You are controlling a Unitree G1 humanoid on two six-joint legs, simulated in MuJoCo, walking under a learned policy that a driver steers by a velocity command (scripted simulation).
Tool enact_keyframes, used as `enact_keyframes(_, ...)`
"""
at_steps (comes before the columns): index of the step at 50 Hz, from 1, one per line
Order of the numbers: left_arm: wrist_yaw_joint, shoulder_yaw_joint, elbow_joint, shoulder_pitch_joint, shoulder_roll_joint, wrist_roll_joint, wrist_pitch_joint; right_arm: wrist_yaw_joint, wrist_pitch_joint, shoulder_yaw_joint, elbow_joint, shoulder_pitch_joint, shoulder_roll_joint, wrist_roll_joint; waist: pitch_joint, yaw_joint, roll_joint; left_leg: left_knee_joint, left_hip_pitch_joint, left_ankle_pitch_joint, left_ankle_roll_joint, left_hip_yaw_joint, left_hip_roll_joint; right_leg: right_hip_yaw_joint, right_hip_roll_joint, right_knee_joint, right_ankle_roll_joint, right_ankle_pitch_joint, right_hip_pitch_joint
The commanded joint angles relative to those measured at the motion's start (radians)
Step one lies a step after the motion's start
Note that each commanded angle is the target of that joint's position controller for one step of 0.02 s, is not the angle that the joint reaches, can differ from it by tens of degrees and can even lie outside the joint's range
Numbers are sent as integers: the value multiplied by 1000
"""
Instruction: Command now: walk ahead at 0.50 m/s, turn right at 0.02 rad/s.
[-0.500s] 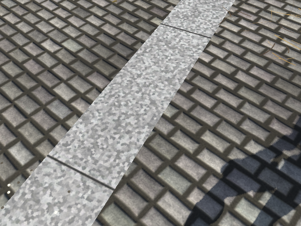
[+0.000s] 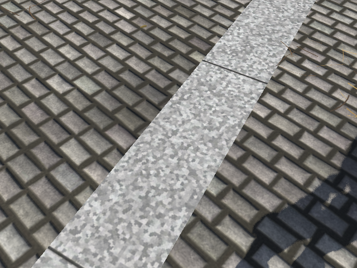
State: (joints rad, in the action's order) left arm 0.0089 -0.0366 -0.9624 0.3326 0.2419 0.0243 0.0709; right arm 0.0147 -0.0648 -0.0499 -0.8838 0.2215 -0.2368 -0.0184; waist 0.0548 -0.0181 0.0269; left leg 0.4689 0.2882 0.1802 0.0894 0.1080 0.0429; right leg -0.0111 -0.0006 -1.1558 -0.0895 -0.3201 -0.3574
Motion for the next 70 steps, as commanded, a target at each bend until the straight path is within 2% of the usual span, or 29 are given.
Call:
enact_keyframes(1,15,-8,32,68,41,17,-15,-1,-28,-10,-6,87,-64,5,-23,-12,-87,-313,-100,-123,129,-301,-271,-22,-78,2,16,57,-140)
enact_keyframes(4,23,-7,64,-35,38,14,-27,-1,-40,-15,-42,141,-91,11,11,-9,-80,-358,-111,-164,130,-227,-245,7,-107,97,44,153,-233)
enact_keyframes(9,25,6,125,-244,19,4,-24,-3,-39,-6,-82,225,-81,14,42,40,-83,-360,-176,-282,101,-151,-202,59,-98,375,71,316,-278)
enact_keyframes(15,21,8,169,-385,28,1,-16,-21,-31,-5,-129,308,-92,0,56,76,-94,-298,-352,-424,105,-152,-257,79,-58,556,38,292,-266)
enact_keyframes(18,14,-4,155,-318,47,1,-3,-31,-25,-9,-136,274,-109,-7,24,27,-102,-175,-398,-673,84,-136,-273,95,-8,620,-9,172,-132)
enact_keyframes(20,-3,-29,60,-39,88,13,15,-29,-20,-7,-134,246,-110,-2,-123,-89,-67,143,-309,-743,50,-83,-217,100,27,704,-63,193,223)
enact_keyframes(21,-17,-53,27,147,173,38,22,-26,-23,5,-97,241,-78,8,-258,-147,28,446,-96,-409,29,-45,-166,-145,-198,711,-122,122,493)
enact_keyframes(22,-14,-75,18,174,250,35,13,-15,-21,20,-92,368,15,45,-366,-86,253,801,261,342,-10,-25,32,-628,-452,832,-276,72,722)
enact_keyframes(23,-7,-65,29,90,184,-3,1,-23,-16,-9,-97,272,-99,15,-275,-80,60,856,352,312,8,-157,-22,-605,-389,869,-236,18,633)
enact_keyframes(24,-4,-49,46,-15,131,-9,3,-18,-22,-11,-71,193,-90,16,-141,-44,35,822,366,211,14,-166,-65,-433,-357,895,-198,62,488)
enact_keyframes(25,-1,-37,48,-64,80,-4,12,-16,-23,-8,-70,165,-70,17,-82,-17,-6,769,324,148,12,-165,-97,-329,-317,935,-162,161,371)
enact_keyframes(28,-9,-17,12,-42,20,-5,37,0,16,-8,-92,196,-24,-12,-23,39,21,688,209,99,-10,-165,-125,-135,-242,986,-86,328,208)
enact_keyframes(30,-13,-24,-6,-15,53,-14,52,10,35,-10,-77,165,-17,-15,-15,54,30,666,256,56,-24,-154,-134,-79,-241,1024,-93,314,207)
enact_keyframes(32,-16,-25,-14,10,60,-8,56,17,43,-12,-49,84,-22,-11,11,45,22,624,330,-20,-33,-146,-144,-17,-230,1045,-81,334,221)
enact_keyframes(37,-22,-18,-28,60,56,-9,55,27,39,0,18,-98,-5,-4,48,14,23,380,373,-183,-41,-88,-133,110,-200,1047,-53,425,264)
enact_keyframes(42,-40,-20,-61,146,73,-4,44,34,35,10,78,-229,-3,-11,67,-23,27,201,360,-156,2,1,-104,181,-243,987,-47,590,416)
enact_keyframes(45,-50,-27,-61,128,102,1,30,30,35,-1,78,-187,-22,-15,27,13,56,162,257,-24,57,53,-37,232,-261,838,-34,949,487)
enact_keyframes(47,-51,-37,-51,107,132,5,14,24,32,-21,38,-41,-55,-17,-62,77,74,133,91,68,108,78,37,254,-263,584,-29,1120,489)
enact_keyframes(48,-47,-41,-38,91,143,0,6,18,25,-40,-4,98,-86,-25,-137,141,47,50,-103,43,142,48,54,269,-249,366,-9,1009,397)
enact_keyframes(49,-40,-34,-1,81,119,-5,7,4,21,-73,-28,232,-182,-36,-239,196,-56,0,-345,135,209,-212,-134,272,-213,46,23,641,171)
enact_keyframes(50,-15,-22,80,89,36,-24,19,0,31,-94,-4,185,-274,-22,-302,116,-309,-147,-594,95,388,-814,-403,180,47,-318,82,-227,-276)
enact_keyframes(51,-11,-34,101,-46,109,-8,31,-4,43,-88,-8,186,-248,1,-246,145,-99,-197,-566,70,352,-772,-374,-19,-9,-331,66,-155,-400)
enact_keyframes(52,-6,-29,124,-87,95,-20,46,-12,43,-77,-7,126,-207,6,-137,112,-63,-205,-449,1,311,-635,-359,-26,-59,-261,58,-50,-418)
enact_keyframes(53,-10,-29,111,-69,92,-20,51,-12,38,-64,-5,83,-155,5,-66,62,23,-222,-320,-132,263,-546,-315,-21,-92,-158,61,2,-355)
enact_keyframes(54,-13,-31,108,-59,84,-2,37,-14,32,-56,3,45,-132,14,-42,24,48,-237,-233,-204,228,-465,-264,-24,-110,-99,71,15,-292)
enact_keyframes(55,-14,-27,105,-32,73,18,15,-15,21,-49,5,35,-115,18,-41,0,12,-234,-167,-330,219,-417,-233,-24,-118,-59,86,15,-223)
enact_keyframes(57,-4,-25,108,-20,54,27,-19,-16,-1,-44,-3,54,-116,23,-57,-20,-8,-251,-146,-371,215,-358,-201,-8,-119,10,111,16,-205)
enact_keyframes(64,18,-19,159,-226,57,0,-37,-10,-21,-29,-50,195,-117,13,-7,60,-77,-316,-263,-468,69,-212,-164,45,-124,292,87,295,-324)
enact_keyframes(70,29,-5,201,-359,44,-7,-30,-32,-27,-10,-88,248,-105,-8,53,96,-77,-335,-405,-534,49,-121,-216,61,-49,480,33,326,-345)
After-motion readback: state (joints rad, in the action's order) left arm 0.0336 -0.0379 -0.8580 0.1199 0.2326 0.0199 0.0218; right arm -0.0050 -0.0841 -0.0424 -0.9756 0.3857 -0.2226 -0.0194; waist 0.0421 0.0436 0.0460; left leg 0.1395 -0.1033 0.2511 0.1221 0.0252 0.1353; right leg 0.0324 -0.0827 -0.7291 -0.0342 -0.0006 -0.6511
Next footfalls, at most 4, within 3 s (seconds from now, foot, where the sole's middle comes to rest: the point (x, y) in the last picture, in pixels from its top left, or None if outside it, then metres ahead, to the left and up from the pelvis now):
0.40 right None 0.39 -0.11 -0.77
0.96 left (160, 223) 0.65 0.09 -0.77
1.54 right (170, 154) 0.99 0.06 -0.77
2.06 left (134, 107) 1.28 0.26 -0.77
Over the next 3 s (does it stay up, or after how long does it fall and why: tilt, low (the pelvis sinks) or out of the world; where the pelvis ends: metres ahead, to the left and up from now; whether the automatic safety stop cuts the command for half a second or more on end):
stays up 1.56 0.03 0.01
